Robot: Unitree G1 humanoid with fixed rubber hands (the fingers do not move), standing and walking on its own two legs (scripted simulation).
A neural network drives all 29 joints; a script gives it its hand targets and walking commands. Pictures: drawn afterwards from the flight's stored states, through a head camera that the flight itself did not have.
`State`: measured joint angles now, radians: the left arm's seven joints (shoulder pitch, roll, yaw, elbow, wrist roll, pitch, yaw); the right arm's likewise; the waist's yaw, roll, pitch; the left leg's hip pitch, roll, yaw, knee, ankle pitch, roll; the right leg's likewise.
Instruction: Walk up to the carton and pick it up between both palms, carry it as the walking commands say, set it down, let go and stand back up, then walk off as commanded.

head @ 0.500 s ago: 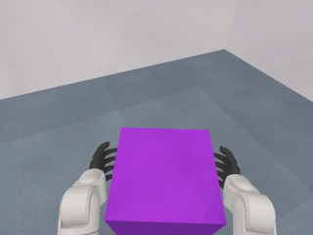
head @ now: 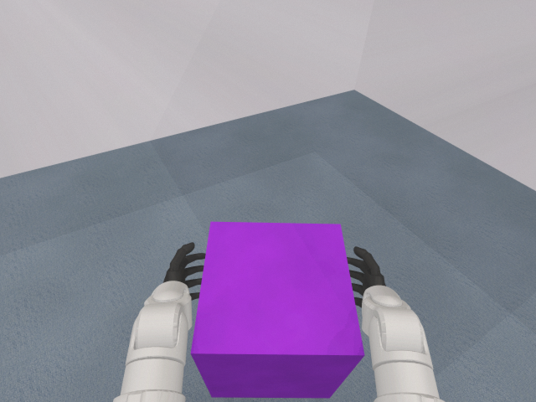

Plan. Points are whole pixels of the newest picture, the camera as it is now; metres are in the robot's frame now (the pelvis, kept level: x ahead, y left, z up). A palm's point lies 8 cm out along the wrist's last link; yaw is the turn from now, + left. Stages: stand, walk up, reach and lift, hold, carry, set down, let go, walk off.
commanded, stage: set down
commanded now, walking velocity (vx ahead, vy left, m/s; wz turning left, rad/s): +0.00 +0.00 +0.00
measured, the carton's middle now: (273, 314) +0.29 +0.01 -0.04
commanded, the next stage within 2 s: none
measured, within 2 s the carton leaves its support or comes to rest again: neither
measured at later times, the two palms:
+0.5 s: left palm (193, 292) +0.31 +0.15 -0.03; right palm (364, 298) +0.32 -0.15 -0.02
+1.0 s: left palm (198, 305) +0.34 +0.15 -0.12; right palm (348, 309) +0.35 -0.15 -0.12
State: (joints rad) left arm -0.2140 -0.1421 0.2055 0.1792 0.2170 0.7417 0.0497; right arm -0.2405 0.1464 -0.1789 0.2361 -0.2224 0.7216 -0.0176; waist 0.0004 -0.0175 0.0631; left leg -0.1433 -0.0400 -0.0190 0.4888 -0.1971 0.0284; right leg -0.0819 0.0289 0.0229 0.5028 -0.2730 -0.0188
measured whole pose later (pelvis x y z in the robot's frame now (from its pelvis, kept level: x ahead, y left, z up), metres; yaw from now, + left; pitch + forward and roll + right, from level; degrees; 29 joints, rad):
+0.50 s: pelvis -0.01 +0.00 -0.01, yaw -1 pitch +4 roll +0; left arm -0.41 -0.20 0.42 0.49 0.34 0.43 0.02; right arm -0.44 0.17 -0.40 0.54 -0.36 0.42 0.04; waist 0.01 -0.02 0.04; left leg -0.46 -0.05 -0.03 0.60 -0.21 0.02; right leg -0.42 0.05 0.06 0.65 -0.29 -0.02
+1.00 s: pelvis -0.01 -0.01 -0.06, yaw -1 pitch +25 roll +0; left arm -0.50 -0.16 0.42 0.50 0.27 0.27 0.02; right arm -0.51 0.16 -0.40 0.53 -0.28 0.26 0.00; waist 0.02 -0.01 -0.09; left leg -1.04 -0.06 -0.06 0.90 -0.28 0.01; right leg -0.99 0.08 0.05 0.93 -0.37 -0.02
